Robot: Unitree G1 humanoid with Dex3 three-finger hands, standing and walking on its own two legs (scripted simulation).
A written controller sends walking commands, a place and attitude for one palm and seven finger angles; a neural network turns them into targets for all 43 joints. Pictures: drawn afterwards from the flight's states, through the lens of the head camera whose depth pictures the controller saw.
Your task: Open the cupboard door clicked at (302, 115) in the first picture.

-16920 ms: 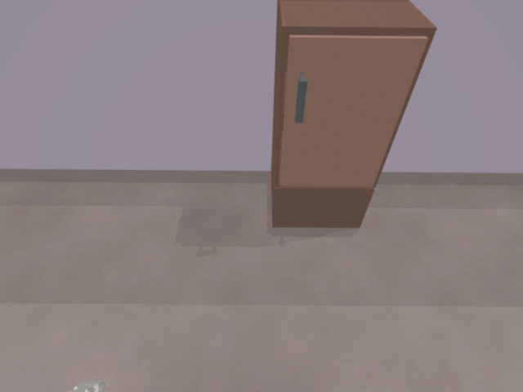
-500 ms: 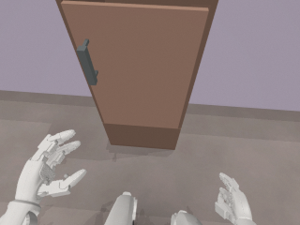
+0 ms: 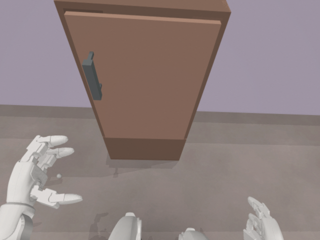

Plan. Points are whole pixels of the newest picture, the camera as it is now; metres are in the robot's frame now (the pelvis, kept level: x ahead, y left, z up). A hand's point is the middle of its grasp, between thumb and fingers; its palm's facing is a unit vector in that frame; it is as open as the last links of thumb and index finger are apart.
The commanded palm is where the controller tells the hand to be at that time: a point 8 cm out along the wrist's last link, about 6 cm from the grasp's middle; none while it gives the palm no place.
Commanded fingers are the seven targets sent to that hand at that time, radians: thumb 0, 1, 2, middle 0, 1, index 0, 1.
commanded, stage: raise the hand with hooked fingers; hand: left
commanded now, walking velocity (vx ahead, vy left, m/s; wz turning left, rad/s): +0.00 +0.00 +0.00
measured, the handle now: (94, 76) +0.55 +0.24 +0.05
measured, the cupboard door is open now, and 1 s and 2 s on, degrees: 0 0 0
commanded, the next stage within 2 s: move the hooked fingers beside the handle in 0.92 s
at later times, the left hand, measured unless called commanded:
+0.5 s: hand (40, 152) +0.29 +0.28 +0.07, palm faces +0.05 -1.00 -0.05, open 14.0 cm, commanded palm +0.26 +0.33 +0.07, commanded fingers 0.00 -0.50 0.30 -0.30 -1.20 -0.30 -1.20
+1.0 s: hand (55, 153) +0.29 +0.25 +0.06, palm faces +0.05 -1.00 -0.03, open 14.0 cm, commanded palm +0.26 +0.30 +0.07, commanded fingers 0.00 -0.50 0.30 -0.30 -1.20 -0.30 -1.20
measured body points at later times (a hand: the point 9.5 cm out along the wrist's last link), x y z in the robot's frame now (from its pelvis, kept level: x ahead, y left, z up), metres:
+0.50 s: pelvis +0.00 +0.01 +0.01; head +0.06 +0.03 +0.46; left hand +0.28 +0.34 +0.07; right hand +0.15 -0.25 -0.06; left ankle +0.06 +0.09 -0.65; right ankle -0.01 -0.12 -0.65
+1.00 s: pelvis +0.00 -0.02 +0.01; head +0.06 +0.00 +0.45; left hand +0.28 +0.31 +0.06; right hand +0.16 -0.27 -0.07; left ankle +0.06 +0.09 -0.65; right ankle -0.01 -0.12 -0.65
